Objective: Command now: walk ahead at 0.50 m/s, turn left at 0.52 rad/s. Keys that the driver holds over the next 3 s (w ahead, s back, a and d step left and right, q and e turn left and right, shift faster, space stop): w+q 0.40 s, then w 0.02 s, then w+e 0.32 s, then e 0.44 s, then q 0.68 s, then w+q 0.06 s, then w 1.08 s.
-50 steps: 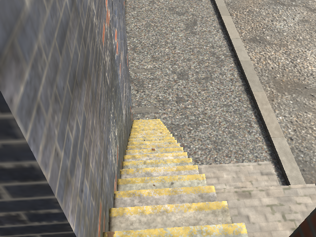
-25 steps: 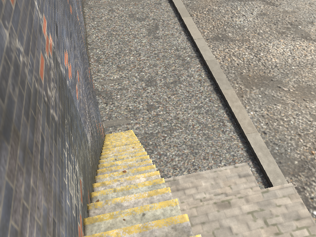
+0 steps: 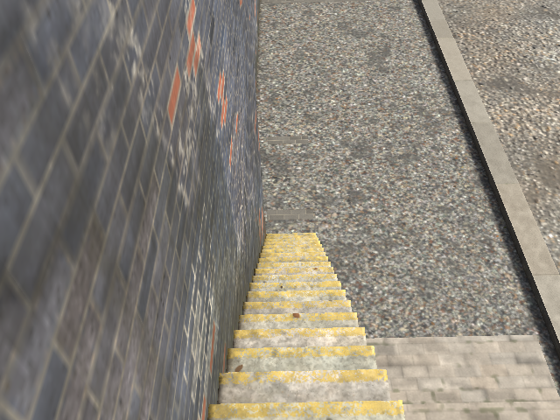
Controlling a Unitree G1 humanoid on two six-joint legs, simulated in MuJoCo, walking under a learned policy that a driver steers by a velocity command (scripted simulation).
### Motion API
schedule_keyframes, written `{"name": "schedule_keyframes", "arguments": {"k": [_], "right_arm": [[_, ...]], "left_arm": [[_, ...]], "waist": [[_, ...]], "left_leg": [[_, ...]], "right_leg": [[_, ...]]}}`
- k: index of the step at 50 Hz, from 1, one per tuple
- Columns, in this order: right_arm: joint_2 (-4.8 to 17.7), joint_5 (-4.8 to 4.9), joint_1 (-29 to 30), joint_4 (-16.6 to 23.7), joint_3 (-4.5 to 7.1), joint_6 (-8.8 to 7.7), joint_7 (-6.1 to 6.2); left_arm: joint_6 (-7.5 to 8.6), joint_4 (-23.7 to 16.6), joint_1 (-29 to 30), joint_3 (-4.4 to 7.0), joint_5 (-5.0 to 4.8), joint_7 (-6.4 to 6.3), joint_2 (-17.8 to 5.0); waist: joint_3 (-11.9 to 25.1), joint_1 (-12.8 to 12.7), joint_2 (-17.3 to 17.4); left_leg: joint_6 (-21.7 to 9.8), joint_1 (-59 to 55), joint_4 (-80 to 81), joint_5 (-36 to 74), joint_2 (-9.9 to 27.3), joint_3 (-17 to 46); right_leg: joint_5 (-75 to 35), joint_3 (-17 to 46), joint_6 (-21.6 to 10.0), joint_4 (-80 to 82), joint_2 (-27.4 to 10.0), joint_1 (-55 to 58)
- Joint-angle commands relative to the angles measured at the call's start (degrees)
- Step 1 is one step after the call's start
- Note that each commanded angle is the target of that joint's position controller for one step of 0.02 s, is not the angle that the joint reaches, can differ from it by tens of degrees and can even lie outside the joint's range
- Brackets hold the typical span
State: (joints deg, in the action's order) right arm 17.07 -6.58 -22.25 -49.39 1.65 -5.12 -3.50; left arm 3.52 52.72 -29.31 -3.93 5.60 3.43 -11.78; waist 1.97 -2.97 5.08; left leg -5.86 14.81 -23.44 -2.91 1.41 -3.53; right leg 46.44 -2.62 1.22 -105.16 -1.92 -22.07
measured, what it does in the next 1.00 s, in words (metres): goes down: right foot 0.22 m lower, then left foot 0.16 m higher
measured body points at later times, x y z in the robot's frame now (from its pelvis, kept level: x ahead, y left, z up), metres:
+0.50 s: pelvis +0.21 +0.01 -0.24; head +0.22 +0.01 +0.21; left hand +0.21 +0.27 -0.38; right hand +0.32 -0.23 -0.38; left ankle +0.09 +0.09 -0.68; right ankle +0.25 -0.06 -0.98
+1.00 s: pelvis +0.37 +0.00 -0.31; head +0.38 +0.00 +0.14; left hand +0.44 +0.27 -0.44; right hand +0.44 -0.22 -0.44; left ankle +0.30 +0.15 -0.97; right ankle +0.49 -0.13 -0.99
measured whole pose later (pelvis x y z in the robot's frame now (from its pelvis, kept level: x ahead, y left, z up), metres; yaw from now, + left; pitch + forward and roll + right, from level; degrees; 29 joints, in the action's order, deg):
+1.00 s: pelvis +0.37 +0.00 -0.31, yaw +4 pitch +3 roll +2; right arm 8.1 -5.6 -20.7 -45.6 0.6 -7.9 0.0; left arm 4.7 51.1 -15.9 2.8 6.4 -0.1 -15.9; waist 2.1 3.7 -1.8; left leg 3.3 26.5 -61.5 -37.3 8.5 -7.5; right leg -15.2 0.7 -1.5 -50.9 -4.9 -40.1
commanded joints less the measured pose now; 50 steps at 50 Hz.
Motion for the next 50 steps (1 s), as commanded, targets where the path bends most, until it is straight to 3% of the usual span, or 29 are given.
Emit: {"name": "schedule_keyframes", "arguments": {"k": [1,3,5,7,9,16,17,18,19,20,22,24,25,27,29,30,32,33,34,36,37,38,39,41,43,45,47,49,50], "right_arm": [[10.96,0.59,-24.26,-3.81,3.66,-0.43,-0.40],[3.52,0.96,-14.63,-3.46,1.05,-1.61,-1.19],[-5.99,-1.13,-7.19,-4.68,-2.08,-2.78,-0.90],[-4.14,2.53,-4.60,-2.54,-2.49,-3.73,0.77],[-0.34,2.06,0.03,0.17,-2.44,-5.70,2.62],[-0.27,5.82,-14.27,3.58,-2.40,-0.86,1.36],[1.47,3.70,-11.92,3.75,-2.70,-0.98,0.09],[0.89,5.20,-10.11,6.48,-2.08,-0.62,0.24],[1.05,10.56,-6.61,0.82,0.03,2.94,6.57],[2.78,7.64,-6.80,3.39,0.91,3.69,9.93],[0.98,9.36,-6.67,5.11,0.38,2.34,9.17],[-3.03,6.78,1.03,6.90,-2.09,1.55,9.24],[-2.18,5.78,5.37,6.14,-1.94,1.53,8.76],[-1.62,4.95,4.67,3.87,-2.09,3.07,6.89],[-5.39,5.29,3.89,1.42,-2.98,3.18,6.54],[-5.41,6.27,4.18,0.43,-2.86,3.57,6.47],[-6.39,4.05,13.11,3.27,-3.18,3.21,7.03],[-7.14,5.00,18.30,6.20,-3.46,3.62,7.37],[-6.56,6.49,16.51,6.05,-3.41,3.64,7.61],[-1.81,7.06,-1.69,-2.37,-1.44,1.90,8.17],[5.04,6.25,-5.36,-2.99,1.32,1.28,8.34],[1.69,1.60,-13.00,2.82,0.37,0.48,-1.29],[-3.35,-0.90,-11.14,2.71,-0.66,-0.59,-3.90],[-8.17,3.31,3.12,4.03,-2.04,-0.83,-2.76],[-7.37,2.38,6.46,3.91,-1.90,0.44,-0.56],[-7.66,1.58,11.72,7.66,-0.94,-1.22,0.29],[-9.94,1.71,-0.51,5.35,-1.43,-3.79,2.85],[-11.50,0.39,-15.82,-0.50,-2.67,-2.94,4.07],[-8.44,-0.17,-10.12,3.22,-2.09,-2.37,4.92]], "left_arm": [[0.51,-9.46,9.40,1.62,-2.23,2.42,-6.68],[2.29,-13.97,12.14,0.06,-4.90,-1.05,-4.41],[0.73,-9.46,5.27,-0.71,-1.75,-2.41,-1.75],[-2.01,-6.72,6.27,1.38,0.74,0.11,-5.50],[-0.84,-6.23,8.49,2.25,2.27,2.87,-5.55],[-0.22,-9.67,20.53,3.74,-1.75,0.01,-7.86],[-0.55,-8.87,14.45,3.47,0.67,-0.04,-7.24],[-0.39,-9.05,13.55,4.49,-0.95,-0.71,-7.50],[-1.78,-8.27,13.19,4.68,-4.69,-3.05,-3.12],[-2.94,-6.08,10.68,4.16,-7.18,-2.67,-3.96],[-5.45,-2.65,-4.91,6.14,-5.07,-3.00,-9.90],[-6.52,0.19,-10.10,6.06,-6.74,-4.35,-10.14],[-6.39,0.09,-7.16,5.51,-4.25,-4.49,-8.85],[-6.06,2.31,0.03,6.53,-4.41,-5.06,-11.61],[-4.47,0.14,13.68,1.32,-4.22,-4.92,2.75],[-5.12,-1.48,16.46,0.89,-5.32,-4.66,3.26],[-6.50,-1.43,12.65,2.10,-6.23,-5.81,-1.78],[-7.04,1.38,4.22,4.24,-4.16,-6.48,-8.69],[-7.89,2.96,1.48,5.70,-2.68,-6.64,-12.50],[-7.33,-0.90,9.30,5.84,-5.61,-6.38,-10.59],[-7.09,-3.94,7.07,5.43,-6.20,-6.19,-6.26],[-1.09,-1.67,3.28,7.23,-4.87,-3.62,-6.47],[1.24,-2.36,9.27,9.08,-3.93,-2.68,-11.49],[0.85,-2.66,12.36,6.38,-2.58,-4.32,-1.91],[1.17,0.52,3.05,5.45,0.22,-5.65,0.68],[1.74,2.54,-1.16,6.10,-0.28,-3.91,0.06],[1.73,-1.49,9.12,6.98,2.58,-3.08,-4.56],[2.11,-7.85,22.61,6.48,1.48,-3.06,-4.41],[1.88,-5.63,19.49,5.10,-0.19,-3.25,-1.92]], "waist": [[8.50,9.49,1.69],[0.85,5.07,-6.55],[-8.46,-0.88,-10.46],[-5.88,-0.55,-11.40],[-0.49,-1.54,-4.91],[-6.64,8.78,-2.90],[-4.79,5.13,1.96],[-4.99,4.68,-3.32],[-0.86,5.19,-4.08],[-4.73,5.78,-17.97],[11.05,1.39,-26.38],[9.61,-2.06,-11.83],[1.63,-2.19,-4.97],[-4.21,3.01,-8.32],[-9.63,9.48,-5.08],[-9.95,9.70,-1.32],[-11.13,4.49,-5.28],[-10.69,0.35,-8.48],[-7.87,0.90,-13.46],[1.48,7.01,-16.38],[5.04,6.67,-4.50],[4.84,13.40,30.66],[1.05,13.10,12.85],[-3.29,5.98,-5.09],[3.16,1.11,-2.91],[-0.71,-2.76,-1.46],[-1.25,7.01,-0.68],[-4.75,12.74,3.06],[-6.43,12.42,-4.85]], "left_leg": [[-15.65,-45.98,-14.74,56.49,13.76,19.01],[-15.59,-22.05,-9.40,15.69,22.00,30.72],[-11.85,8.15,-4.64,12.82,16.21,24.53],[-11.69,28.37,-7.78,1.01,5.35,19.28],[-6.54,33.35,-15.19,2.59,-3.45,12.04],[-8.01,6.52,-33.66,-10.60,-0.56,31.82],[-8.76,12.58,-38.85,-2.76,-0.02,35.61],[-7.01,9.47,-41.58,-0.99,-1.95,33.08],[-5.19,13.89,-52.11,5.90,-2.60,17.31],[-3.02,17.53,-56.38,-12.25,-4.47,17.93],[3.32,51.59,-101.44,-61.47,-12.01,4.58],[3.08,61.23,-102.44,-56.95,-7.21,5.75],[3.28,59.24,-92.94,-47.98,-4.55,7.26],[3.82,47.67,-81.45,-37.32,0.22,2.47],[7.99,25.71,-46.09,-0.75,4.15,4.99],[8.79,14.05,-36.50,3.50,0.14,-1.22],[10.50,20.82,-26.47,-12.70,-2.00,-5.51],[10.14,16.98,-20.21,-21.65,-4.90,-5.47],[10.17,13.82,-13.46,-24.87,-4.32,-1.60],[6.40,-5.81,-12.14,1.65,1.09,0.80],[3.74,-16.46,-8.96,13.45,12.25,9.39],[-18.68,-24.98,-8.03,18.07,17.19,23.14],[-20.49,-24.13,-2.28,4.46,19.47,29.86],[-11.64,-11.67,-4.52,-18.16,21.22,26.94],[-5.66,8.58,-8.50,-17.90,20.16,18.47],[-2.69,24.33,-12.35,-15.35,12.09,5.52],[-0.50,6.56,-27.56,-31.04,12.72,3.36],[-2.61,3.22,-27.17,-26.84,19.35,12.80],[2.86,14.63,-29.78,-38.26,15.05,3.93]], "right_leg": [[-5.57,0.11,3.32,-24.27,2.16,-50.69],[-15.72,11.53,2.65,-5.59,-6.60,-55.37],[-39.08,14.79,0.00,18.55,-13.23,-45.22],[-54.38,6.55,-0.33,28.98,-8.30,-25.91],[-73.87,7.43,-2.05,33.73,-4.85,-14.96],[-65.18,7.76,-1.58,83.36,-1.54,-19.21],[-72.06,7.21,-2.79,69.01,-1.30,-10.23],[-57.87,4.68,-2.77,78.40,0.23,-9.59],[-69.82,4.01,-5.65,84.00,-1.77,12.30],[-83.62,5.76,-7.08,93.42,-4.21,15.50],[-111.91,13.36,-19.82,62.22,-16.07,58.32],[-83.61,17.20,-21.34,64.35,-18.02,50.28],[-66.36,17.74,-20.97,69.90,-16.12,37.82],[-38.94,27.90,-23.42,80.15,-17.70,12.72],[-28.16,17.33,-14.16,76.52,-8.69,-13.92],[-29.69,8.10,-10.48,78.11,-2.95,-22.60],[-59.28,8.61,-11.77,73.61,3.01,-3.34],[-74.66,13.98,-13.97,73.17,0.33,4.44],[-76.26,17.85,-14.33,73.11,-1.34,12.24],[-63.65,17.93,-12.20,67.49,-2.14,8.80],[-46.04,14.70,-9.75,55.22,3.30,3.35],[-9.16,11.19,-8.33,24.22,12.26,-25.01],[-10.83,13.08,-8.77,19.85,11.65,-37.99],[-20.73,11.97,-6.53,37.83,0.29,-40.29],[-37.28,9.26,-2.27,33.42,-1.80,-16.82],[-45.35,2.70,-2.43,28.06,1.59,-5.69],[-63.55,5.57,-1.47,49.05,-3.82,-25.47],[-59.62,4.37,-3.47,57.03,-4.82,-33.28],[-79.00,1.57,-2.78,79.36,-5.97,-18.97]]}}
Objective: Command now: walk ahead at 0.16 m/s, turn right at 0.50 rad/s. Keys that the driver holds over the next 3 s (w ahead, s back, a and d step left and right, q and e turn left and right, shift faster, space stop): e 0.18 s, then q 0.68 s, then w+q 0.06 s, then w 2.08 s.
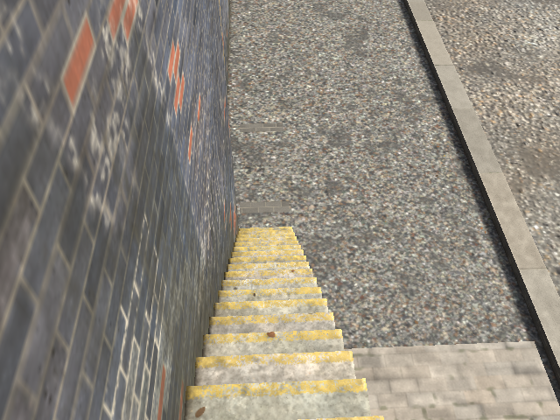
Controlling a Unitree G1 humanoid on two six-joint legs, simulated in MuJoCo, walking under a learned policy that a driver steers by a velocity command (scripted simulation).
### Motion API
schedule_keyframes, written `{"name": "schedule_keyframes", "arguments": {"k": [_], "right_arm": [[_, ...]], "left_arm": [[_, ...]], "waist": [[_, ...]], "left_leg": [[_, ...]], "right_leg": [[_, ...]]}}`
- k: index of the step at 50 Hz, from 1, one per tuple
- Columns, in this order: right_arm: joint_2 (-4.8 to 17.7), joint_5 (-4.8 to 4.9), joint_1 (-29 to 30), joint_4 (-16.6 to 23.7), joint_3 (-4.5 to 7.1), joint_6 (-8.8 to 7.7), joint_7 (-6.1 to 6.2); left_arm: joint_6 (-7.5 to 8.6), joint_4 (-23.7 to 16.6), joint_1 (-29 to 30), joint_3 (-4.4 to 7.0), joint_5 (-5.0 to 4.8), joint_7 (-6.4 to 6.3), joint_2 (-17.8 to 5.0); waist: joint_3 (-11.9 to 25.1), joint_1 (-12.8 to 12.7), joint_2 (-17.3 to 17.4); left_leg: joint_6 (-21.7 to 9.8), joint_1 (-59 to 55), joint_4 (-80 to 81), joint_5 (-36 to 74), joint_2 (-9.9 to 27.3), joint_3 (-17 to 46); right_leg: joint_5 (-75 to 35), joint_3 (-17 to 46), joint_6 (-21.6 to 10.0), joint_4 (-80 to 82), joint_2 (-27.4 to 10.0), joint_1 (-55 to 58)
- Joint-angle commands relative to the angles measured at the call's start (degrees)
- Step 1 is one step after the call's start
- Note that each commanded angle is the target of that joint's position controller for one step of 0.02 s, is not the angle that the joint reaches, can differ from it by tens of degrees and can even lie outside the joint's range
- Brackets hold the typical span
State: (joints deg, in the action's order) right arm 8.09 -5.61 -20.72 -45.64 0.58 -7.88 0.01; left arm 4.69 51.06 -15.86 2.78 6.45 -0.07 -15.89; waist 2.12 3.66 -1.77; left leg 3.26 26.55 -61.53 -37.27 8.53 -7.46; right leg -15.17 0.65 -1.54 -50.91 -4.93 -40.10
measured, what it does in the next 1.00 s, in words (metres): goes down: right foot 0.22 m lower, then left foot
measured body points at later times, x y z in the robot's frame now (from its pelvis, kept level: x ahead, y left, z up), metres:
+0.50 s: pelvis +0.12 -0.05 -0.18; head +0.12 -0.07 +0.27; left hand +0.19 +0.20 -0.31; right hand +0.12 -0.28 -0.34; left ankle +0.14 +0.09 -0.82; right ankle +0.10 -0.15 -0.88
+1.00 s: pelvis +0.17 -0.04 -0.20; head +0.17 -0.05 +0.25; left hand +0.33 +0.22 -0.27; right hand +0.30 -0.26 -0.33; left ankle +0.14 +0.10 -0.87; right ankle +0.14 -0.14 -0.88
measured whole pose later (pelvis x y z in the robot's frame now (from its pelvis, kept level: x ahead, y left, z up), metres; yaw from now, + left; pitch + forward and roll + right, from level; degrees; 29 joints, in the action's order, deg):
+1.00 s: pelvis +0.17 -0.04 -0.20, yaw +10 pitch +5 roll +0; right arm 12.3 -5.3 -16.6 -43.9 1.3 -5.4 -6.3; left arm 4.0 36.9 -7.6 -1.2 2.4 -0.6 -14.2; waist 6.3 2.8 1.9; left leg -3.2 33.4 -60.4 -31.4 -4.7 9.5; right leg 34.3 -0.3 -3.0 -57.8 3.9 -29.5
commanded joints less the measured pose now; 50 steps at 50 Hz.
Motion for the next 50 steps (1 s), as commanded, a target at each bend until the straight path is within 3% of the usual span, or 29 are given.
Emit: {"name": "schedule_keyframes", "arguments": {"k": [1,4,6,7,8,9,11,12,14,16,17,18,19,20,23,24,25,26,27,29,31,33,35,36,39,43,45,48,50], "right_arm": [[5.94,-2.30,-13.41,-1.11,0.00,1.32,-0.40],[11.84,-2.86,2.07,3.57,1.32,1.64,-3.88],[14.45,-0.94,10.08,1.81,1.53,3.98,-5.08],[12.84,1.31,5.53,1.76,2.06,5.43,-5.23],[6.94,2.15,-2.84,6.50,0.79,4.80,-6.80],[9.58,3.13,2.62,5.95,1.42,4.23,-6.60],[10.47,5.30,-11.67,1.46,1.47,3.09,-7.37],[6.35,4.52,-13.02,1.63,0.15,3.54,-6.21],[3.46,2.32,-13.93,-0.25,-0.86,4.27,-6.19],[6.72,3.46,-16.23,-4.69,0.62,6.16,-8.00],[6.09,7.35,-1.59,-4.83,2.35,10.37,0.96],[5.83,7.87,-1.12,-4.54,1.86,12.68,3.48],[8.05,1.88,-14.16,-5.30,1.45,10.04,-5.55],[10.60,1.16,-14.71,-5.06,2.82,7.97,-7.84],[9.68,0.67,0.78,3.45,1.87,6.21,-4.72],[6.13,0.64,13.03,7.88,-0.20,7.06,-3.65],[3.34,0.37,16.95,7.80,-1.09,8.62,-1.99],[1.94,0.67,14.60,6.02,-1.40,9.46,-0.17],[3.13,-0.19,4.05,5.67,-0.97,7.66,-0.47],[7.66,0.36,-9.00,1.93,2.06,5.48,-2.42],[14.87,0.54,-20.05,-2.59,4.01,1.14,-4.66],[12.56,1.49,-22.01,-1.63,3.18,-1.74,-8.02],[6.43,4.69,-7.22,2.56,1.50,-1.02,-7.30],[8.37,2.59,-1.52,2.54,1.76,0.39,-7.62],[10.60,3.15,7.29,6.18,1.90,0.48,-5.61],[8.93,1.56,-1.36,4.56,1.44,-0.14,-3.80],[12.67,1.56,0.46,4.48,2.36,0.45,-4.86],[15.63,0.81,6.62,5.47,3.75,1.58,-6.09],[8.84,-0.85,6.59,6.78,2.30,2.64,-7.57]], "left_arm": [[-0.13,-1.41,3.72,-1.41,-2.85,0.62,3.29],[-1.35,-1.12,-9.36,1.47,0.19,0.70,-2.34],[-1.42,5.56,-28.84,4.18,-1.87,0.08,-7.25],[-0.88,9.31,-33.93,6.89,-1.88,-0.98,-17.83],[1.44,3.16,-26.14,9.78,-4.31,-0.50,-29.04],[2.85,3.30,-23.03,7.90,-2.92,-0.01,-22.95],[2.57,3.49,-19.40,4.57,-1.34,3.15,-19.88],[2.34,1.26,-17.36,1.70,-2.44,3.98,-11.75],[2.28,4.29,-15.96,-2.94,-2.15,2.46,-1.46],[3.93,0.73,-5.74,-4.14,-3.53,1.53,-2.76],[3.13,0.71,1.93,-4.83,-8.59,0.94,1.33],[2.71,-0.02,0.97,-5.46,-8.68,1.68,0.28],[5.39,0.88,-3.56,-1.88,-0.29,3.15,-17.48],[6.04,-1.46,4.98,-0.43,0.38,3.43,-19.27],[4.31,1.79,-12.16,1.23,-1.86,-0.37,-16.44],[3.27,1.63,-15.83,1.43,-7.19,-3.65,-11.93],[1.35,3.32,-21.08,1.25,-8.20,-5.40,-9.89],[-0.36,2.78,-23.01,1.24,-8.05,-5.76,-8.63],[-0.89,-2.78,-9.60,0.91,-4.85,-4.77,-9.78],[0.25,-7.02,1.51,0.66,-1.52,-2.42,-9.46],[1.45,-12.04,14.06,0.71,-2.66,-0.86,-9.14],[2.44,-13.88,10.94,-0.98,-5.49,-0.91,-3.32],[2.41,-14.04,18.00,-2.17,-6.31,-1.76,-3.38],[2.35,-8.26,4.15,-2.61,-3.89,-1.18,-3.36],[0.09,-12.60,6.36,-0.59,0.65,-2.34,-7.61],[-1.94,-19.82,15.55,-2.79,-4.01,-1.67,-2.64],[-1.76,-18.02,8.48,-2.75,-3.15,-1.27,-2.12],[-0.64,-14.80,-0.40,-1.78,-3.97,-0.38,-6.06],[0.26,-11.63,-11.17,2.24,-5.61,-0.55,-14.72]], "waist": [[-8.23,5.11,6.08],[-11.41,-6.94,7.78],[-5.98,-17.93,1.48],[-1.58,-16.56,-14.70],[14.28,-8.44,-21.63],[13.18,-10.84,-11.41],[9.58,-2.46,-3.23],[4.21,-2.63,-2.27],[-6.14,2.46,0.14],[-7.52,6.08,0.61],[5.97,2.40,-1.04],[5.70,2.21,-4.02],[-13.89,8.50,-10.46],[-8.70,9.22,-2.41],[-3.92,-6.36,-2.86],[-6.09,-13.04,0.21],[-8.20,-16.21,-3.06],[-8.43,-16.74,-7.44],[-1.88,-10.17,-12.70],[2.46,-1.62,-0.05],[5.01,6.86,19.33],[12.22,4.96,14.28],[3.11,3.64,5.77],[6.15,-2.82,4.06],[4.95,-7.69,6.86],[4.49,-0.14,8.20],[5.15,-2.25,8.76],[6.54,-5.95,2.55],[7.77,-9.42,-6.73]], "left_leg": [[-7.24,15.63,13.72,-11.56,7.35,7.11],[-2.74,23.97,3.33,-14.38,9.67,3.75],[2.09,14.84,-24.60,-2.52,5.19,-1.01],[2.24,17.35,-53.20,-18.12,-3.92,0.70],[0.32,30.92,-63.88,-13.17,-10.47,8.14],[-0.01,40.26,-68.57,-12.42,-7.71,9.19],[-1.23,45.31,-70.41,-2.23,-3.47,17.03],[-1.01,49.72,-55.22,14.69,-1.64,23.28],[-0.31,41.83,-43.02,24.15,0.45,22.99],[1.93,22.10,-22.31,48.69,-0.46,19.99],[2.08,3.70,-11.01,50.50,-7.62,10.63],[0.80,-3.11,-8.34,49.97,-8.29,9.26],[0.90,3.04,-29.80,45.80,-6.00,10.15],[0.71,2.88,-27.98,41.48,-6.38,12.36],[-0.72,33.16,-22.88,21.98,-6.22,15.74],[0.54,42.90,7.83,17.77,-1.08,17.89],[1.43,42.19,10.13,16.77,-2.80,13.49],[1.45,39.68,8.70,17.15,-5.45,9.74],[2.29,21.78,-3.35,25.74,-7.02,7.90],[-3.53,-5.15,0.96,30.76,-12.56,1.30],[-17.54,-20.73,28.23,43.65,-2.02,30.61],[-25.20,-36.28,28.11,61.26,6.84,42.61],[-21.74,-21.82,29.44,49.69,6.14,43.97],[-18.84,-4.38,26.24,41.13,3.94,37.04],[-17.09,13.63,24.43,38.39,-1.89,27.96],[-17.59,-1.26,20.80,35.82,-0.35,36.53],[-19.66,1.80,22.91,27.53,-0.18,42.05],[-19.21,6.69,16.48,17.76,-5.37,36.13],[-9.62,33.78,-2.60,10.28,-14.98,17.77]], "right_leg": [[-22.05,-6.35,2.87,17.89,1.81,15.35],[-13.77,-3.40,2.24,10.75,1.14,30.68],[-19.20,-4.56,2.62,28.09,0.87,44.05],[-32.59,4.73,-1.53,34.75,-4.82,52.90],[-47.20,15.85,-10.60,13.73,-10.01,68.03],[-52.95,15.63,-14.81,10.78,-14.00,67.51],[-44.97,18.91,-13.45,7.73,-21.16,50.42],[-31.65,23.30,-16.02,13.82,-24.46,39.61],[-9.41,18.36,-9.74,18.87,-18.85,22.81],[10.87,8.57,-5.91,22.43,-10.74,2.24],[6.10,5.20,-4.91,20.48,-10.85,7.36],[-2.45,1.67,-3.13,19.99,-9.16,6.00],[11.50,1.25,-0.11,21.94,-7.45,-9.28],[13.88,3.07,-2.13,19.64,-10.57,-5.36],[6.38,15.42,-16.15,16.51,-21.67,30.02],[19.64,20.92,-17.45,21.35,-22.76,43.32],[32.84,25.14,-17.95,23.33,-23.00,41.49],[44.15,26.51,-18.06,26.48,-22.90,37.97],[46.99,21.37,-15.17,22.00,-19.38,23.65],[49.43,3.98,-8.42,15.47,-12.58,-0.12],[55.05,-9.78,3.81,-21.95,3.39,-15.38],[58.65,5.42,5.61,-23.09,4.69,-24.56],[56.33,5.50,8.07,-10.51,0.62,-22.82],[37.46,5.44,7.42,-16.90,-0.69,-5.82],[33.54,0.02,4.73,-32.41,2.57,7.11],[43.91,2.84,6.87,-13.60,4.13,-2.53],[40.45,2.04,6.19,-16.45,5.50,3.19],[34.28,-1.68,4.27,0.11,9.02,18.34],[10.12,18.65,-7.74,7.57,0.52,49.18]]}}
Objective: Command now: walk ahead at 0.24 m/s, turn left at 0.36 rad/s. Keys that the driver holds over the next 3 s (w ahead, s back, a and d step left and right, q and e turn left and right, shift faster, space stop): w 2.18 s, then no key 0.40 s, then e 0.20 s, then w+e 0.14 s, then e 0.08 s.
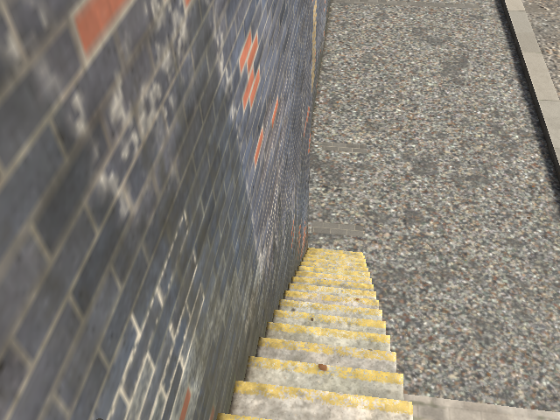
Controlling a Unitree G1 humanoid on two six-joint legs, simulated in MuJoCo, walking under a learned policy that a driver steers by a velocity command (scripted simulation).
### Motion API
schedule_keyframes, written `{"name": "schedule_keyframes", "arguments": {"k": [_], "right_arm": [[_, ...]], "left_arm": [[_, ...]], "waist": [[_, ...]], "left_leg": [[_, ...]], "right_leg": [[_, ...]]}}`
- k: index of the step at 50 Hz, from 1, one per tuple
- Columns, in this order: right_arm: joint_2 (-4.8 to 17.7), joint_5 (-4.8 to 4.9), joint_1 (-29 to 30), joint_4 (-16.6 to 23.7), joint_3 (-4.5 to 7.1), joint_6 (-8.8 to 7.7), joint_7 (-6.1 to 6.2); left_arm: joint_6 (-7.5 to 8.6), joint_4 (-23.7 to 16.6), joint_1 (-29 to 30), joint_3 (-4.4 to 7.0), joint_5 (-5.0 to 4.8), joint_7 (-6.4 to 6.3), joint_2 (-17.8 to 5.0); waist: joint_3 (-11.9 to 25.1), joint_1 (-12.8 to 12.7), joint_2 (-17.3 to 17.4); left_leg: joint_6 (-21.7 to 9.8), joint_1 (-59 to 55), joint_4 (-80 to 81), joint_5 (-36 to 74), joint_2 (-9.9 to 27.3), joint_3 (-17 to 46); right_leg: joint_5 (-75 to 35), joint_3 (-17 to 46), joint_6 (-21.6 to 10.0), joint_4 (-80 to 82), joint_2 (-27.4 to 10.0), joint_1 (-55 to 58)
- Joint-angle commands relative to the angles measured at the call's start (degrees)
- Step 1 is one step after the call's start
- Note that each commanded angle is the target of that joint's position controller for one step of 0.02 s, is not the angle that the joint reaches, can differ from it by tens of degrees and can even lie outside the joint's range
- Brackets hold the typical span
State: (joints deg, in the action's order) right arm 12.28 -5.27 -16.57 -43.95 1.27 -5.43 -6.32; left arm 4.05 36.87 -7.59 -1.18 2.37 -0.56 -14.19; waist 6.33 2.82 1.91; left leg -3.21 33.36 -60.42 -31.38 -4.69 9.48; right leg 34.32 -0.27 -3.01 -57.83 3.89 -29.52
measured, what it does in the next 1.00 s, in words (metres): goes down: left foot 0.21 m lower, then right foot 0.21 m lower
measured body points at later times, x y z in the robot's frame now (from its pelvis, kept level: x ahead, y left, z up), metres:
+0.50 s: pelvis +0.16 +0.02 -0.15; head +0.15 +0.02 +0.30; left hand +0.19 +0.30 -0.27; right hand +0.31 -0.22 -0.26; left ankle +0.19 +0.10 -0.89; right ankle +0.01 -0.11 -0.61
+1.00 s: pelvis +0.32 -0.07 -0.32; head +0.34 -0.05 +0.13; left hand +0.51 +0.12 -0.45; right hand +0.23 -0.31 -0.45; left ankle +0.20 +0.10 -0.87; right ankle +0.37 -0.16 -1.08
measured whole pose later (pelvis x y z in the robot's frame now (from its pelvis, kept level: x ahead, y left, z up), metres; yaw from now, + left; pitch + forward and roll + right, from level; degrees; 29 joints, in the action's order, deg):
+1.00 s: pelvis +0.32 -0.07 -0.32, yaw +0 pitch +0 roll +6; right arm 8.8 -1.4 -27.4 -56.8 2.1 -2.4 6.3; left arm -1.3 48.6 -4.5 1.5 -1.2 3.4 -11.4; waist -0.9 9.2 -9.1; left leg -1.6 26.7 -89.5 -51.8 0.2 -0.9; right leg -14.7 5.5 -1.4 -10.7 -3.7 -9.8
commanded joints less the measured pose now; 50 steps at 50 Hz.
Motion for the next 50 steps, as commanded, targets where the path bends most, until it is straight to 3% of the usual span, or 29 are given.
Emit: {"name": "schedule_keyframes", "arguments": {"k": [1,2,4,6,7,10,11,14,15,17,19,21,22,23,24,25,26,27,28,30,32,34,36,38,41,43,45,48,50], "right_arm": [[2.47,-0.27,10.72,7.16,1.28,-0.39,-0.91],[0.97,-1.24,17.53,7.88,0.47,-0.38,0.19],[2.85,-0.46,8.16,0.26,0.95,0.79,0.82],[3.10,-1.78,-0.92,-4.09,0.33,2.27,-0.03],[3.62,-2.29,-2.42,-5.04,-0.07,2.54,-1.57],[6.48,-2.22,6.53,0.36,-0.78,2.73,-3.10],[6.84,-3.20,9.69,1.30,-0.91,2.70,-2.97],[7.53,-5.22,18.35,4.95,-1.94,2.66,-2.00],[5.55,-4.53,19.62,6.15,-2.86,2.59,-2.05],[5.26,-5.12,14.99,5.71,-3.77,2.66,-2.46],[9.66,-5.63,4.23,3.01,-2.53,2.75,-2.21],[9.83,-3.70,0.32,0.38,-1.46,1.42,-1.80],[10.14,-2.71,-3.96,-0.85,-1.00,0.64,-1.30],[12.05,-2.14,-11.43,-2.27,0.32,0.86,-0.78],[11.68,-2.18,-21.17,-4.11,0.63,1.18,-0.81],[12.23,-1.20,-23.55,-3.46,1.28,0.59,-1.41],[15.00,11.05,-21.05,-7.23,4.02,0.98,4.47],[11.21,10.20,-18.69,-4.36,2.52,0.22,7.70],[7.69,9.22,-15.62,-4.69,1.60,0.69,10.15],[4.10,8.57,-11.79,-4.81,-1.16,0.97,12.51],[5.91,8.16,-6.05,-4.11,-1.58,-0.73,12.38],[7.00,10.83,-6.52,-5.35,0.29,-1.80,12.14],[5.55,11.20,-9.09,-7.30,0.06,-2.28,12.39],[4.50,11.32,-9.49,-8.76,0.47,-2.15,13.43],[3.54,8.91,-11.90,-10.09,0.85,-1.65,14.06],[2.90,6.49,-13.55,-10.75,1.10,0.31,13.64],[4.06,6.06,-16.21,-12.20,1.73,1.50,12.78],[6.66,3.20,-18.73,-14.39,2.94,4.10,13.05],[3.85,2.20,-20.30,-15.56,3.60,4.50,12.22]], "left_arm": [[1.81,3.77,-27.82,7.54,-0.09,-0.04,-19.01],[2.61,4.56,-30.19,6.04,1.39,0.26,-14.23],[2.57,4.89,-21.22,4.44,1.48,2.90,-9.27],[2.42,4.43,-8.33,3.34,1.39,3.32,-6.10],[3.01,4.43,-6.59,2.21,1.31,2.59,-4.18],[5.72,6.18,-6.46,0.18,1.37,-0.33,-6.63],[6.40,8.21,-10.01,-0.65,1.95,-0.73,-6.92],[5.20,9.45,-16.51,-1.46,0.68,-0.54,-9.85],[4.54,10.58,-18.17,-1.46,0.61,-0.03,-9.94],[3.91,10.46,-14.93,-1.15,1.46,1.12,-13.20],[4.07,7.77,-6.92,0.47,0.82,1.70,-16.81],[3.29,11.08,-14.41,0.57,-0.80,1.36,-14.13],[2.57,13.43,-17.68,0.15,1.04,2.75,-12.85],[1.56,15.62,-21.00,0.47,3.21,5.28,-12.44],[0.47,16.03,-20.77,0.59,3.53,7.37,-8.77],[0.06,12.11,-23.25,-0.58,2.58,7.11,-4.06],[-3.65,9.55,-13.53,0.92,0.81,3.90,-3.76],[-6.72,7.95,-4.20,1.13,3.16,1.44,-4.45],[-9.19,8.41,0.44,1.75,4.14,-0.29,-4.37],[-12.41,7.26,1.89,1.22,1.48,0.39,-3.26],[-13.46,12.76,-5.72,0.59,-0.03,0.51,1.36],[-12.70,10.85,-3.38,1.84,-0.65,1.59,-2.19],[-11.68,6.52,5.27,1.97,1.35,3.76,-2.39],[-10.59,4.88,7.62,1.60,2.31,4.58,-0.87],[-9.73,3.53,11.14,1.18,0.70,4.75,2.22],[-7.97,4.51,10.30,1.52,-2.87,4.25,3.05],[-6.97,5.48,9.91,1.65,-3.23,3.28,3.77],[-5.15,12.91,-5.73,4.55,-3.66,4.19,-1.52],[-4.80,19.53,-23.47,5.54,-4.35,3.34,-4.84]], "waist": [[-0.55,-15.29,-10.64],[-8.15,-15.33,-2.27],[-7.26,-7.04,-5.71],[-4.07,2.20,-4.29],[-4.67,1.85,-4.52],[-6.68,-0.44,0.01],[-6.97,-1.90,-4.48],[-8.91,-8.19,-7.22],[-9.15,-9.13,-6.96],[-9.06,-6.48,-8.20],[-9.03,-2.82,-4.24],[-9.71,-6.10,-0.28],[-10.22,-5.35,0.91],[-7.91,-4.01,1.82],[-1.22,0.30,7.70],[5.83,-1.84,8.20],[3.56,0.71,7.58],[-2.32,0.40,-6.25],[-7.30,-1.17,-11.54],[-11.76,-4.50,-10.93],[-6.68,-7.06,2.96],[-6.70,-6.77,6.10],[-12.76,-4.30,2.00],[-10.52,-2.53,2.67],[-12.34,2.09,4.62],[-12.55,5.43,5.51],[-11.51,8.06,8.57],[-9.63,4.23,0.65],[-1.80,-1.95,-8.09]], "left_leg": [[0.35,48.37,-18.21,-2.45,-6.95,2.92],[1.64,62.67,-20.72,3.82,-4.44,10.91],[2.44,58.09,-26.35,17.38,-2.26,11.41],[2.65,37.78,-32.55,32.51,-0.07,3.09],[3.01,36.24,-31.60,42.39,1.94,2.54],[3.37,23.03,-21.92,57.73,2.78,-3.28],[3.42,19.74,-20.71,59.10,3.68,-4.75],[3.97,16.29,-2.11,53.35,4.42,-8.85],[4.48,11.64,3.39,52.30,4.12,-10.88],[5.28,-1.70,3.74,50.22,3.38,-10.57],[5.45,-1.93,15.25,42.40,5.43,-9.58],[5.39,-7.88,44.93,34.83,3.47,-11.76],[4.58,-20.10,49.72,40.34,2.95,-13.11],[-0.03,-31.92,50.27,42.21,6.25,-8.83],[-10.60,-49.97,25.88,58.85,11.69,-3.09],[-18.00,-63.49,16.64,76.83,16.38,6.10],[-23.95,-58.65,19.92,73.05,32.08,13.12],[-20.13,-47.77,26.99,54.55,33.04,22.42],[-14.67,-35.26,27.51,53.12,32.53,20.22],[-6.88,-16.73,31.33,57.95,26.96,11.69],[-3.75,-4.44,30.03,60.89,23.23,4.32],[-0.27,-8.53,24.69,42.75,17.59,-0.01],[-4.10,-8.38,23.33,14.29,16.32,4.26],[-5.05,-8.06,18.62,7.67,15.26,5.11],[-5.76,-8.85,12.91,8.87,13.70,3.34],[-6.34,-8.05,9.11,11.76,12.80,1.58],[-6.25,-5.21,3.48,21.04,13.19,0.67],[-7.13,-9.94,-13.95,17.67,9.54,-1.55],[-5.25,13.91,-44.39,-21.12,3.70,-7.53]], "right_leg": [[-36.18,41.45,-13.59,20.99,-17.22,46.89],[-34.97,48.20,-15.69,18.09,-21.11,47.89],[-30.40,37.87,-12.71,14.99,-17.68,35.44],[-16.79,27.02,-8.02,15.54,-12.17,6.82],[-4.70,21.65,-7.61,13.70,-10.11,-0.77],[3.74,16.43,-9.38,12.10,-8.24,-18.97],[7.03,16.64,-10.67,10.45,-8.37,-20.58],[11.99,16.36,-13.06,8.72,-8.85,-12.46],[12.48,15.61,-13.14,7.90,-9.14,-13.01],[13.92,16.51,-12.62,2.99,-9.65,-15.90],[8.24,18.02,-9.60,-7.89,-9.99,-2.53],[4.94,15.41,-8.79,-19.91,-5.06,12.06],[-0.62,15.64,-9.46,-26.53,-4.04,8.16],[-7.73,12.62,-6.83,-38.41,-1.91,2.31],[4.02,9.81,-3.05,-65.57,2.15,-18.67],[3.66,8.79,0.75,-74.32,5.40,-39.21],[21.81,1.76,3.22,-59.97,1.16,-43.97],[8.12,11.96,4.27,-48.22,-0.23,-41.76],[-5.25,16.56,4.24,-36.87,-1.71,-34.81],[-22.41,17.07,5.77,-12.76,-2.56,-19.96],[-35.32,9.94,5.93,-12.24,-1.26,4.10],[-55.88,12.96,4.13,-3.79,-2.38,-1.00],[-63.18,12.41,5.04,4.17,-3.62,-10.29],[-65.73,11.59,6.37,8.89,-4.32,-6.92],[-60.65,8.93,6.48,22.28,-4.14,-4.00],[-60.27,7.72,5.38,34.77,-4.92,2.12],[-58.00,3.87,3.94,33.95,-3.20,9.73],[-53.65,1.91,1.17,53.17,-5.05,21.72],[-75.29,9.87,-0.05,42.79,-14.09,50.37]]}}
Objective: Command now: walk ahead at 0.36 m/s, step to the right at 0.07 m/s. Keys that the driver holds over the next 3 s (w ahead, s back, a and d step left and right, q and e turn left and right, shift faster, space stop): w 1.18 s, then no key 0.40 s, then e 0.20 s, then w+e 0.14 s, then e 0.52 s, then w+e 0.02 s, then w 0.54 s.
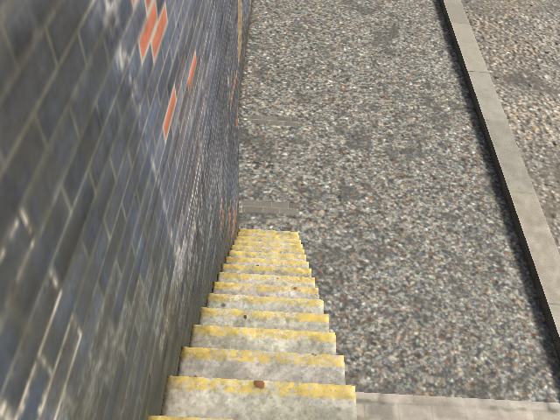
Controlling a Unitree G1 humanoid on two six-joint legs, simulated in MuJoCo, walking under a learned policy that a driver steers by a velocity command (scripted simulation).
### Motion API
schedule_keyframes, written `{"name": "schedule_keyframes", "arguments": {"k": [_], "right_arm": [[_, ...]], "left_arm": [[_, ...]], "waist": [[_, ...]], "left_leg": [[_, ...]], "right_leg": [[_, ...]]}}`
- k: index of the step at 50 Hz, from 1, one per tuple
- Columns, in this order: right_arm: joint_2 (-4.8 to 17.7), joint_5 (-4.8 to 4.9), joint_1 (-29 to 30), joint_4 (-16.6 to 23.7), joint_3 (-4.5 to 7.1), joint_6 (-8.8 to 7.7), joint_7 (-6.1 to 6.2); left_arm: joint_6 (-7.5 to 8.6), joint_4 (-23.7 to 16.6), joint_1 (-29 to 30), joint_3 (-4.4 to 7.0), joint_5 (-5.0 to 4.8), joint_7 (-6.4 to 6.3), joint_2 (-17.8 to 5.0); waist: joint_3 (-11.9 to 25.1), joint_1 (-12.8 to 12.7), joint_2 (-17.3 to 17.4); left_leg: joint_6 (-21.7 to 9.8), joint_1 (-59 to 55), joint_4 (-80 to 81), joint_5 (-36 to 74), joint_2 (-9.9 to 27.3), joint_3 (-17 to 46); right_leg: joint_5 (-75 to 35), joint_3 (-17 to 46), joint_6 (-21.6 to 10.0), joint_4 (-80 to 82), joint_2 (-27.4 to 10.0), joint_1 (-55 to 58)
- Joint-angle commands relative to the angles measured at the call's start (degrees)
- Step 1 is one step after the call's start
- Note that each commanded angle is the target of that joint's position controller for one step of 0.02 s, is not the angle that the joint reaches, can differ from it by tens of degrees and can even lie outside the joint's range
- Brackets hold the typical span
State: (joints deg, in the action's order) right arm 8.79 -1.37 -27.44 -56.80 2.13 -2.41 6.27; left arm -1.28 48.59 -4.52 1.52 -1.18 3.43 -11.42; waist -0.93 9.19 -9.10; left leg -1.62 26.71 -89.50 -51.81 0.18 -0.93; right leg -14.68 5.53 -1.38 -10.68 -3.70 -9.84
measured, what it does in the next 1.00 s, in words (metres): goes down: left foot 0.22 m lower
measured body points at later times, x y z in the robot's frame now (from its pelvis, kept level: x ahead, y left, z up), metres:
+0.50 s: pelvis +0.17 -0.05 -0.13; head +0.12 -0.04 +0.32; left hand +0.09 +0.17 -0.29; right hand +0.32 -0.28 -0.24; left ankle +0.34 +0.10 -0.84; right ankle +0.04 -0.10 -0.78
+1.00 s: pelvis +0.41 -0.05 -0.33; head +0.43 -0.01 +0.12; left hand +0.53 +0.20 -0.48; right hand +0.32 -0.30 -0.45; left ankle +0.31 +0.08 -1.00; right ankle +0.56 -0.21 -1.03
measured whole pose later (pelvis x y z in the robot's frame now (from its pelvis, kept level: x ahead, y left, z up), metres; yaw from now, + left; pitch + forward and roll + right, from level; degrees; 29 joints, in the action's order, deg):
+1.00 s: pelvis +0.41 -0.05 -0.33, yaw +2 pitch +0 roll +1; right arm 8.5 5.3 -31.6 -61.5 0.7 -8.6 7.5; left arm -3.6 49.6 -7.4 1.3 3.8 4.6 -16.2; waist -2.4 1.7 -5.9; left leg 1.2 16.9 -58.2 -40.9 1.3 -0.5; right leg -32.3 9.9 0.8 -39.3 -0.5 -32.0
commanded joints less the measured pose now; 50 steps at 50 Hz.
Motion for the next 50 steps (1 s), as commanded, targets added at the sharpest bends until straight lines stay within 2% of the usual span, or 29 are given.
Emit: {"name": "schedule_keyframes", "arguments": {"k": [1,2,3,4,5,7,8,9,12,14,16,19,23,27,31,32,33,34,35,36,37,38,39,40,41,43,44,46,50], "right_arm": [[8.23,0.11,-8.17,-0.37,2.78,1.00,-1.55],[9.32,2.60,-4.54,1.42,2.36,-0.33,-1.86],[7.52,3.47,1.67,3.78,1.26,-0.76,-1.01],[9.51,2.23,7.96,1.62,1.97,0.94,-1.15],[8.75,2.89,7.67,1.41,2.20,2.43,-1.58],[6.77,1.32,3.38,-0.85,2.76,3.98,-1.78],[4.43,1.03,2.16,-2.12,2.48,4.06,-1.39],[1.99,-0.53,5.77,2.51,1.25,3.79,-1.82],[2.14,-1.25,2.25,-0.80,1.69,4.14,-2.97],[4.12,-0.36,9.52,2.39,1.76,3.74,-3.76],[5.88,0.40,16.26,5.10,1.90,3.55,-3.25],[6.44,0.15,21.09,5.69,2.60,2.88,-4.27],[4.66,1.22,28.14,6.52,1.86,0.74,-4.31],[6.52,2.27,25.12,3.87,1.46,1.97,-4.87],[12.15,2.36,3.09,-3.64,3.49,1.85,-3.90],[13.67,1.27,-0.51,-5.48,4.15,1.03,-3.27],[15.26,0.19,-2.95,-6.35,4.38,1.06,-3.76],[17.01,-0.18,-7.77,-6.28,4.66,0.74,-5.05],[14.27,1.46,-12.45,-5.68,3.73,0.25,-6.42],[11.20,3.89,-11.11,-4.74,2.30,-0.85,-6.72],[9.06,3.66,-6.80,-3.10,1.23,-2.32,-6.39],[15.13,5.35,-9.84,-4.84,2.26,-3.35,-4.49],[12.06,6.00,-4.88,-3.90,1.67,-4.32,-3.45],[11.34,4.85,-3.10,-3.52,1.00,-4.87,-3.26],[8.30,5.41,0.07,-2.54,-0.27,-5.50,-2.35],[11.38,4.59,1.91,-1.53,0.06,-7.13,-1.05],[10.21,6.45,2.36,-2.02,0.90,-8.40,-0.24],[6.80,9.05,2.77,-1.64,-0.29,-8.64,1.40],[6.38,4.76,-0.27,-0.47,-0.14,-6.37,1.68]], "left_arm": [[0.65,8.99,-32.75,2.95,-0.16,-0.14,-10.93],[0.14,8.07,-29.73,3.80,-0.76,-0.07,-12.27],[0.72,7.08,-29.01,6.14,0.41,-0.61,-15.30],[0.09,4.16,-22.13,4.31,2.35,-1.69,-7.87],[0.12,4.68,-21.88,3.02,3.92,-2.38,-5.99],[2.18,7.32,-22.74,0.05,4.65,-1.97,-1.73],[3.11,8.40,-22.27,-0.22,4.78,-1.69,-2.14],[4.04,7.33,-16.01,-1.55,3.21,-2.00,-0.05],[5.43,8.75,-13.03,-0.64,2.78,-2.39,-6.39],[6.99,11.14,-16.88,-0.49,0.81,-2.53,-7.06],[6.79,11.22,-17.04,-0.27,0.67,-2.70,-7.65],[5.81,11.03,-20.89,-0.14,2.32,-3.23,-6.86],[5.21,11.78,-28.09,-0.44,4.84,-4.57,-4.05],[3.46,12.84,-30.67,-0.91,4.84,-3.63,-3.23],[3.19,12.66,-26.51,-0.04,5.86,-2.44,-5.97],[2.88,12.91,-26.76,-0.21,5.07,-2.31,-5.87],[2.56,12.29,-28.98,-0.25,4.28,-1.41,-6.13],[1.97,11.33,-34.06,0.14,2.37,-1.73,-3.25],[1.04,10.85,-30.91,0.26,3.10,-3.13,-3.99],[-0.10,9.37,-25.19,1.10,5.61,-3.50,-7.12],[-1.36,7.76,-17.97,1.67,7.16,-3.32,-7.97],[-2.15,5.71,-18.51,1.18,6.98,-2.56,-5.37],[-2.61,5.31,-17.49,0.61,7.27,-3.26,-5.97],[-3.11,4.71,-14.78,0.79,6.50,-3.36,-6.45],[-3.73,3.84,-13.07,-0.18,5.07,-2.16,-4.20],[-4.69,6.15,-16.60,-1.04,5.37,-1.44,-0.06],[-4.30,4.43,-14.83,0.19,5.48,-0.42,-4.06],[-2.83,1.93,-10.09,-0.96,6.32,1.55,-1.62],[-1.42,1.16,-6.72,-1.37,3.77,1.63,-2.10]], "waist": [[14.55,-9.38,-2.72],[16.11,-10.81,-4.95],[15.88,-15.20,-5.00],[8.65,-14.42,2.02],[4.86,-13.22,-3.58],[-5.23,-7.74,5.17],[-4.91,-7.47,3.67],[-7.44,-4.16,5.37],[-1.02,-3.06,2.83],[-5.06,-6.88,1.21],[-7.88,-9.22,1.49],[-9.64,-11.67,7.77],[-11.29,-17.65,9.23],[-11.80,-19.73,9.78],[-6.69,-12.19,6.37],[-5.60,-10.59,11.38],[-2.21,-10.97,15.75],[5.53,-10.61,26.47],[9.98,-6.48,23.18],[5.44,-6.69,15.90],[1.57,-6.46,10.52],[1.44,-7.72,25.43],[-3.28,-10.67,20.30],[-5.88,-10.65,19.55],[-7.62,-13.20,11.54],[-2.57,-13.96,15.67],[-3.23,-14.57,15.34],[-3.64,-14.97,9.40],[-4.01,-8.19,12.14]], "left_leg": [[-4.89,37.99,-39.05,-12.76,-1.65,-1.82],[-4.79,48.89,-43.82,-5.43,1.05,-3.58],[-4.73,52.37,-42.42,4.34,0.37,1.37],[-3.84,49.61,-35.96,16.43,2.37,0.99],[-2.44,43.75,-33.22,20.03,2.10,1.82],[-0.01,40.10,-17.15,32.47,1.06,6.54],[1.07,37.29,-17.36,33.94,-1.27,4.73],[3.40,31.67,3.46,48.42,0.50,2.69],[3.11,11.64,15.24,69.13,0.52,1.17],[1.20,19.35,31.43,78.02,1.02,4.15],[0.27,24.20,41.11,83.70,3.45,7.72],[-0.41,21.31,45.47,83.94,2.85,9.25],[0.71,17.57,59.80,74.65,0.55,8.04],[-1.17,3.59,74.21,75.77,5.74,6.29],[-1.41,-18.70,72.49,75.62,9.62,5.01],[-0.07,-22.10,78.35,77.19,7.54,1.19],[0.91,-32.16,77.56,83.90,8.87,0.48],[-6.34,-54.80,54.31,103.42,18.78,7.37],[-11.41,-59.03,48.94,104.62,23.13,12.69],[-13.04,-50.60,53.90,91.58,22.53,14.99],[-8.67,-40.47,58.86,75.98,19.34,12.55],[-17.22,-33.47,60.71,69.15,25.96,26.07],[-14.18,-26.13,60.72,58.72,24.46,23.75],[-13.59,-15.54,61.32,52.95,23.35,23.54],[-9.57,-3.74,65.90,52.44,16.31,14.52],[-9.71,2.53,61.46,65.24,15.91,10.89],[-4.51,0.01,54.74,52.80,9.93,5.79],[-2.33,12.29,49.48,30.71,5.27,2.37],[-4.77,7.45,35.61,28.67,6.80,5.25]], "right_leg": [[-42.46,2.37,-3.04,-30.69,-11.77,46.89],[-40.48,3.93,-5.20,-32.37,-14.23,49.06],[-8.94,12.17,-14.43,-22.76,-19.51,43.18],[18.53,9.92,-12.04,-13.44,-12.38,31.19],[26.20,14.71,-15.31,-10.46,-15.28,18.08],[12.40,8.09,-11.50,-17.98,-10.80,1.92],[6.17,7.64,-10.13,-19.52,-9.38,-2.89],[8.44,3.85,-5.87,-17.21,-7.21,-13.10],[12.07,10.19,-6.95,-14.44,-6.74,-17.43],[19.35,10.25,-6.17,-15.94,-3.70,-8.63],[38.14,14.55,-7.86,-16.32,-4.47,-4.34],[47.12,18.43,-11.50,-19.82,-4.46,-6.67],[28.14,16.23,-12.04,-27.53,-0.42,-2.48],[23.61,14.31,-11.87,-34.25,2.12,-3.19],[13.14,12.03,-10.95,-56.14,2.49,-9.38],[12.11,6.76,-8.89,-66.21,5.40,-7.91],[26.09,3.02,-6.87,-76.12,9.89,-13.55],[72.18,-2.85,-4.14,-96.61,14.78,-33.70],[75.21,-3.66,-2.75,-105.62,12.53,-44.95],[65.75,-2.05,-1.93,-97.64,11.41,-47.66],[60.85,-3.48,-3.56,-92.59,10.94,-44.55],[64.01,-4.05,-2.67,-98.56,11.08,-45.73],[36.71,8.81,-1.20,-77.20,5.78,-46.88],[36.29,5.69,0.99,-75.02,5.70,-43.07],[21.79,6.19,4.13,-58.47,5.06,-32.15],[11.57,0.34,3.97,-58.01,5.93,-17.50],[-6.71,4.12,3.24,-48.48,4.84,-21.97],[-29.20,0.55,2.07,-34.25,5.12,-8.34],[-26.37,-0.64,2.07,-24.33,4.34,-7.26]]}}
Next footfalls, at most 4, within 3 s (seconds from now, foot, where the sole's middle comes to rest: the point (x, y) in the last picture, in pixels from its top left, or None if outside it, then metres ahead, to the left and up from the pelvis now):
0.64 left None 0.35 0.09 -1.04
1.10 right None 0.52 -0.18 -1.25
1.56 left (220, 411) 0.79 0.04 -1.47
1.90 right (282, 407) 0.77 -0.19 -1.47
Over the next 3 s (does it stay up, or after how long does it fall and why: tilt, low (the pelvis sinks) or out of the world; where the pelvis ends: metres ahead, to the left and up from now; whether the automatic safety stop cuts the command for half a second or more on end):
stays up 0.87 -0.08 -0.82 its command is cut before an obstacle from the start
